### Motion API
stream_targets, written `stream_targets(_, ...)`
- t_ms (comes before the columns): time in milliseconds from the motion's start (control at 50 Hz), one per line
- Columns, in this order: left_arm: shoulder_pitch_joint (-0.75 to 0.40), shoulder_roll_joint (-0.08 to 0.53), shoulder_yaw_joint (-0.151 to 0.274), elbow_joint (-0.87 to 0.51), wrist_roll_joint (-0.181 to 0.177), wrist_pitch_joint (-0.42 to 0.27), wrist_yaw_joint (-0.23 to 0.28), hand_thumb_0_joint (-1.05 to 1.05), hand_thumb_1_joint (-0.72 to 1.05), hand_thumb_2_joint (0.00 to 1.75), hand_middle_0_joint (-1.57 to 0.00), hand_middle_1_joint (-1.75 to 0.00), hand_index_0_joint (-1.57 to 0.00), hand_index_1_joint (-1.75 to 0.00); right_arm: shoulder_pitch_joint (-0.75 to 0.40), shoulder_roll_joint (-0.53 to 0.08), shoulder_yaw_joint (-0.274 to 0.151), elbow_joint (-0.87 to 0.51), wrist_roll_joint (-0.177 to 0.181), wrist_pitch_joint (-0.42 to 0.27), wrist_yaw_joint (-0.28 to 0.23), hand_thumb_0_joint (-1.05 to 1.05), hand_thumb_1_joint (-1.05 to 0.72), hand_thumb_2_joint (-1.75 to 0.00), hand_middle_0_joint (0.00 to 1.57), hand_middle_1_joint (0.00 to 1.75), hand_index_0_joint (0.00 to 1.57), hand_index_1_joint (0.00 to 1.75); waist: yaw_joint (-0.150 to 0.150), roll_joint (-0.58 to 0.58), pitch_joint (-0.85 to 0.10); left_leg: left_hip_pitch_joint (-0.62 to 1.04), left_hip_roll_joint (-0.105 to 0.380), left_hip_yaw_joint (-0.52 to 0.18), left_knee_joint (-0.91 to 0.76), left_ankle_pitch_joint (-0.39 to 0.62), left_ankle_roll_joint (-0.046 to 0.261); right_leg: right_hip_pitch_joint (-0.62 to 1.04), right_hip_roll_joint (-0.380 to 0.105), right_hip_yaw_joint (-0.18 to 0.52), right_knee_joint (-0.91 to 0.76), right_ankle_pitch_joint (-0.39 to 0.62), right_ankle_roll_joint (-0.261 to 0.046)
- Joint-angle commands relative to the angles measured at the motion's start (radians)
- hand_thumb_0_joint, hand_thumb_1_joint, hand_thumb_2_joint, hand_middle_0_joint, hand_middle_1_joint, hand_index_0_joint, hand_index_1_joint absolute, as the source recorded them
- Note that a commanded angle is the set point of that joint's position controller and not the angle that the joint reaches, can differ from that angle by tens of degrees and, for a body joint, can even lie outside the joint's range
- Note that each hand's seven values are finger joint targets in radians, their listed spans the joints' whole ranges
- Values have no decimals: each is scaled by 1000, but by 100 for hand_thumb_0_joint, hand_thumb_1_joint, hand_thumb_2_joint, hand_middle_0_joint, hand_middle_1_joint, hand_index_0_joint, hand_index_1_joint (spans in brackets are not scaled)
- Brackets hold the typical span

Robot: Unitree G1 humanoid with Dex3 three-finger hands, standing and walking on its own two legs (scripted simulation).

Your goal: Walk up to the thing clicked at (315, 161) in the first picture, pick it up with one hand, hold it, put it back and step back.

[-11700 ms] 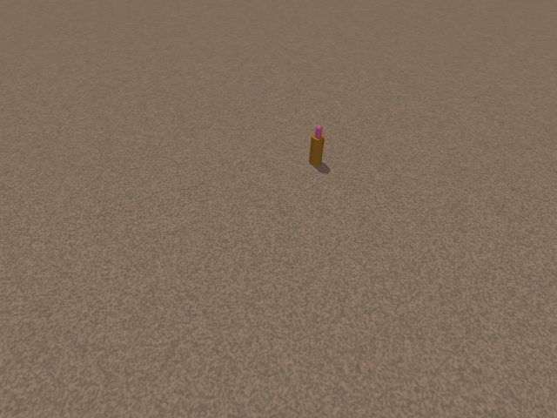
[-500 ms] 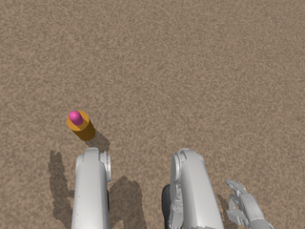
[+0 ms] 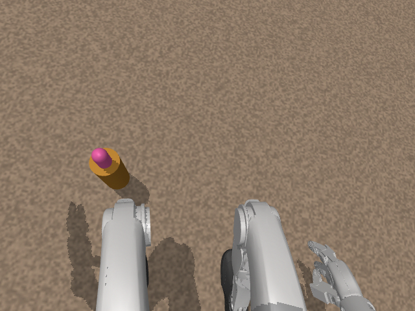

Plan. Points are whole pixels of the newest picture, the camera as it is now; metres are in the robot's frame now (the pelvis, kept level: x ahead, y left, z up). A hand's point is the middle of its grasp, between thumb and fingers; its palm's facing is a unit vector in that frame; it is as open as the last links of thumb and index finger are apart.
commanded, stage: go down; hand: left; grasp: from the side
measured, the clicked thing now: (109, 167) +0.43 +0.23 -0.28
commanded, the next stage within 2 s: none
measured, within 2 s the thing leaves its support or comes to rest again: neither
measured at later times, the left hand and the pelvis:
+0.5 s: hand out of the picture +0.35 +0.41 +0.02, palm faces +0.19 -0.98 -0.09, open 17.4 cm; pelvis +0.00 +0.00 +0.00, yaw +0 degrees
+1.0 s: hand out of the picture +0.36 +0.42 +0.03, palm faces +0.18 -0.98 -0.08, open 17.6 cm; pelvis +0.00 +0.00 -0.01, yaw +0 degrees
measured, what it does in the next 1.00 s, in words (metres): stands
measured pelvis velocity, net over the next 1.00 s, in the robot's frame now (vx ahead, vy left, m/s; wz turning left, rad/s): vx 0.00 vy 0.00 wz -0.01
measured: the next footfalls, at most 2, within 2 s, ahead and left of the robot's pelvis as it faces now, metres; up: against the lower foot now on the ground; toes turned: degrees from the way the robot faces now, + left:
none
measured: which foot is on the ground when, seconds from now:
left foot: down 0.00-1.00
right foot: down 0.00-1.00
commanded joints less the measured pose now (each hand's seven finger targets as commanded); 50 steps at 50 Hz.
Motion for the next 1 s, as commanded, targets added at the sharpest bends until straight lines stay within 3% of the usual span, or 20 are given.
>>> stream_targets(0,-137,400,77,-167,-43,-54,3,0,-50,7,-4,-3,-3,-4,111,-215,-89,-56,6,-31,-23,0,-91,-91,20,30,20,30,40,204,-598,493,-16,96,-260,153,74,256,32,-49,-234,170,-63)
stream_targets(140,-145,417,85,-215,-50,-65,-1,0,-50,6,-5,-3,-3,-4,102,-210,-90,-60,5,-35,-25,0,-91,-91,20,30,20,30,52,208,-621,488,-16,103,-262,143,74,277,34,-40,-242,158,-62)
stream_targets(200,-158,402,73,-208,-55,-63,-3,0,-52,6,-4,-3,-3,-4,98,-210,-92,-54,8,-38,-25,0,-91,-91,20,30,20,30,45,185,-582,466,-14,98,-270,94,75,251,36,-40,-252,116,-61)
stream_targets(280,-142,421,84,-200,-56,-66,-8,0,-53,5,-5,-3,-4,-4,89,-215,-86,-55,6,-38,-30,0,-91,-91,20,30,20,30,56,213,-581,487,-14,94,-273,111,73,236,37,-46,-237,137,-65)
stream_targets(300,-155,390,67,-200,-56,-69,-13,0,-52,5,-5,-3,-3,-4,94,-212,-88,-52,7,-37,-29,0,-91,-91,20,30,20,30,41,218,-581,494,-15,90,-274,114,72,220,36,-51,-231,139,-67)
stream_targets(320,-159,406,77,-197,-58,-71,-13,0,-52,5,-5,-4,-4,-4,92,-212,-87,-54,6,-39,-28,0,-91,-91,20,30,20,30,44,213,-572,479,-12,87,-277,99,73,228,36,-51,-231,127,-65)
stream_targets(340,-138,375,68,-161,-59,-70,-16,0,-53,5,-5,-3,-4,-4,84,-211,-86,-57,6,-40,-29,0,-91,-91,20,30,20,30,40,207,-548,476,-13,83,-280,90,72,204,37,-56,-227,124,-66)
stream_targets(460,-166,417,79,-199,-65,-87,-26,0,-55,5,-5,-3,-4,-4,86,-220,-84,-50,2,-42,-29,0,-91,-91,20,30,20,30,55,234,-592,501,-12,85,-274,92,70,217,36,-51,-219,125,-66)
stream_targets(500,-190,384,59,-186,-69,-88,-31,0,-55,6,-5,-4,-4,-4,98,-219,-84,-33,4,-44,-27,0,-91,-91,20,30,20,30,33,231,-574,499,-12,77,-270,93,69,185,35,-58,-206,128,-68)
stream_targets(580,-187,466,105,-218,-65,-91,-22,0,-56,6,-5,-4,-4,-5,85,-223,-82,-47,3,-41,-30,0,-91,-91,20,30,20,30,66,244,-608,502,-15,89,-273,89,70,221,35,-48,-217,120,-66)
stream_targets(620,-183,410,75,-209,-72,-86,-27,0,-57,6,-5,-4,-4,-5,105,-211,-81,-30,3,-40,-28,0,-92,-91,20,30,20,30,49,219,-598,476,-19,97,-259,102,72,232,35,-45,-226,123,-64)
stream_targets(740,-163,438,96,-192,-77,-83,-29,0,-56,4,-6,-3,-4,-4,91,-217,-80,-40,6,-42,-30,0,-92,-91,20,30,20,30,55,200,-597,455,-19,99,-250,104,76,241,36,-41,-233,120,-62)
stream_targets(780,-173,418,80,-198,-80,-85,-36,0,-58,5,-5,-4,-4,-5,85,-219,-80,-39,8,-41,-32,0,-91,-91,20,30,20,30,53,220,-574,469,-17,92,-263,85,74,206,38,-49,-223,112,-65)
stream_targets(900,-152,402,88,-160,-97,-96,-52,0,-57,5,-5,-4,-4,-4,85,-220,-77,-33,12,-45,-31,0,-91,-91,20,30,20,30,44,214,-549,472,-16,71,-270,78,71,171,38,-62,-203,110,-67)
stream_targets(960,-168,384,70,-170,-105,-105,-66,0,-58,5,-5,-5,-4,-5,89,-219,-78,-29,9,-48,-31,0,-91,-91,20,30,20,30,37,205,-554,456,-18,85,-249,97,73,193,38,-54,-210,121,-65)
stream_targets(980,-162,386,82,-168,-107,-108,-67,0,-55,5,-5,-4,-4,-4,98,-221,-77,-24,7,-49,-31,0,-91,-90,20,30,20,30,46,213,-579,476,-19,88,-243,130,71,203,37,-54,-200,148,-67)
